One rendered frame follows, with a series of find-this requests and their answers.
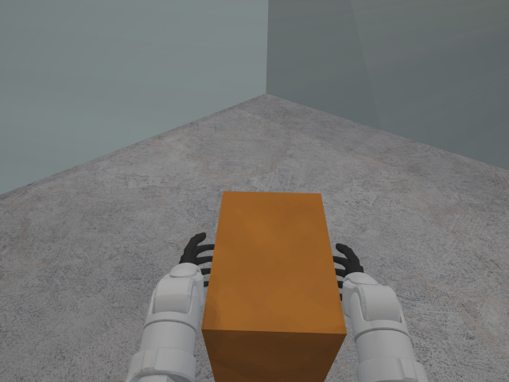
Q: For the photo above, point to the carton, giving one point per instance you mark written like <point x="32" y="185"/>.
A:
<point x="273" y="311"/>

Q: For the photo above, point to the left robot hand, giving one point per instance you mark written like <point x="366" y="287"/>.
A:
<point x="191" y="252"/>

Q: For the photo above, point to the left robot forearm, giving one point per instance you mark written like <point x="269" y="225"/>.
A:
<point x="167" y="346"/>

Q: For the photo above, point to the right robot hand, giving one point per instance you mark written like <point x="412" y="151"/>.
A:
<point x="351" y="263"/>

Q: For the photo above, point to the right robot forearm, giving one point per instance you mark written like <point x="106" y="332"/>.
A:
<point x="379" y="329"/>

